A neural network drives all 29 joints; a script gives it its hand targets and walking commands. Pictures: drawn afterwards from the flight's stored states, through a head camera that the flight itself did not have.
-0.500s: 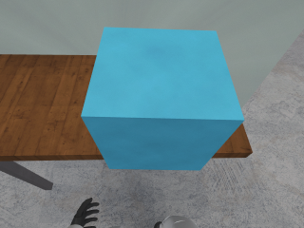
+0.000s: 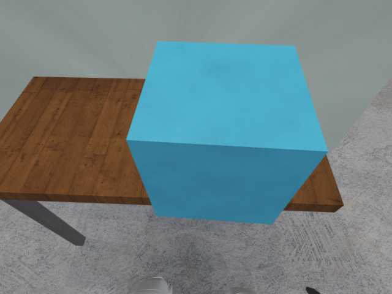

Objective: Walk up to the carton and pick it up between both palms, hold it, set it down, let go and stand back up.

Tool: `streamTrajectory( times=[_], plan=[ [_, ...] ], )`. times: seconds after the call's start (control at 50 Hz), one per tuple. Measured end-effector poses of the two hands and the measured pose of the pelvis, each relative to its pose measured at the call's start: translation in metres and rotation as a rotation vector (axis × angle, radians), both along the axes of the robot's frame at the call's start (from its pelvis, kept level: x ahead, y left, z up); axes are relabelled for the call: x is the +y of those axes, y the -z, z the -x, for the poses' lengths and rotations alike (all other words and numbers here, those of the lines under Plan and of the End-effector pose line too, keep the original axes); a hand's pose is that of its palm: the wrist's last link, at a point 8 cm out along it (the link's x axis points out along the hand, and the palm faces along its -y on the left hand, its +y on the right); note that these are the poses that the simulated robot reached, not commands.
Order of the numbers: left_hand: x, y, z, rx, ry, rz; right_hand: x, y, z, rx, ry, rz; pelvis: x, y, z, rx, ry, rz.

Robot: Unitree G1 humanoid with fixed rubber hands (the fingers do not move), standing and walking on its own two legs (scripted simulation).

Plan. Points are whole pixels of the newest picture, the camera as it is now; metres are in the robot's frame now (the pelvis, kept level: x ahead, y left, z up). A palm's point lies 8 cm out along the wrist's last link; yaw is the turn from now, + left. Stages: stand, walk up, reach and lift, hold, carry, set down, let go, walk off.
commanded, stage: walk up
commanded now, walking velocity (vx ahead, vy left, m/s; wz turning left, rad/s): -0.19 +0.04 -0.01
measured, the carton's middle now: (218, 138) +0.40 -0.05 +0.07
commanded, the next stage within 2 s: stand in 0.60 s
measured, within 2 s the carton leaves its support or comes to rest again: neither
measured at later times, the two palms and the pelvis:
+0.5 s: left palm out of the picture -0.02 +0.25 -0.13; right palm out of the picture -0.07 -0.19 -0.12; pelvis -0.06 +0.03 +0.02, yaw -3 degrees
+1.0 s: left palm out of the picture -0.07 +0.24 -0.13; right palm out of the picture -0.10 -0.18 -0.13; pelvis -0.06 +0.03 +0.02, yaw -2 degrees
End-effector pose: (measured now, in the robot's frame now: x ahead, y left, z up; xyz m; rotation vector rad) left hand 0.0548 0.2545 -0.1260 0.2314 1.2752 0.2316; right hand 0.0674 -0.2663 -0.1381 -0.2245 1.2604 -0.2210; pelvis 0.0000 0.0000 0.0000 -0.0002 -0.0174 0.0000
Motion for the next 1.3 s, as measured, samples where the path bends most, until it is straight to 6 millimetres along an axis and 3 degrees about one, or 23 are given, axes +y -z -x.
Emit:
streamTrajectory(
  times=[0.16,0.26,0.4,0.52,0.78,1.08,1.12,1.2,1.24,1.26,1.3],
  plan=[
    [0.006,-0.023,0.031,-0.016,0.012,-0.014,0.007,-0.018,0.021,-0.04,0.0,-0.03,0.005,-0.018,0.028,0.01,0.004,-0.017],
    [0.012,-0.01,0.036,-0.045,0.02,0.044,0.023,-0.023,0.05,-0.048,0.02,-0.008,0.017,-0.014,0.042,0.016,0.03,0.01],
    [0.006,0.0,0.058,0.001,0.024,0.125,0.061,-0.028,0.112,0.003,0.052,-0.049,0.028,-0.02,0.052,-0.007,0.05,0.009],
    [-0.003,0.0,0.077,0.033,0.032,0.138,0.083,-0.019,0.137,0.047,0.068,-0.114,0.03,-0.021,0.056,-0.027,0.048,0.009],
    [-0.008,0.0,0.112,0.107,0.002,0.131,0.083,-0.013,0.156,0.107,0.076,-0.119,0.032,-0.021,0.064,-0.028,0.041,0.007],
    [-0.015,0.003,0.121,0.142,-0.005,0.145,0.091,-0.012,0.164,0.142,0.083,-0.132,0.032,-0.021,0.064,-0.025,0.034,0.004],
    [-0.01,0.004,0.096,0.114,-0.009,0.147,0.087,-0.01,0.137,0.119,0.091,-0.138,0.032,-0.017,0.07,0.0,0.033,0.008],
    [0.005,-0.004,-0.023,-0.001,0.038,0.113,0.058,-0.018,0.012,-0.004,0.068,-0.105,0.031,0.0,0.091,0.082,0.033,0.012],
    [0.003,-0.012,-0.067,-0.041,0.042,0.112,0.054,-0.027,-0.038,-0.051,0.043,-0.116,0.029,0.008,0.094,0.13,0.033,0.009],
    [-0.001,-0.016,-0.08,-0.053,0.046,0.122,0.055,-0.031,-0.053,-0.069,0.033,-0.127,0.028,0.01,0.093,0.144,0.033,0.014],
    [-0.012,-0.019,-0.086,-0.043,0.058,0.146,0.06,-0.035,-0.066,-0.072,0.015,-0.15,0.026,0.005,0.087,0.155,0.034,0.018]
  ],
)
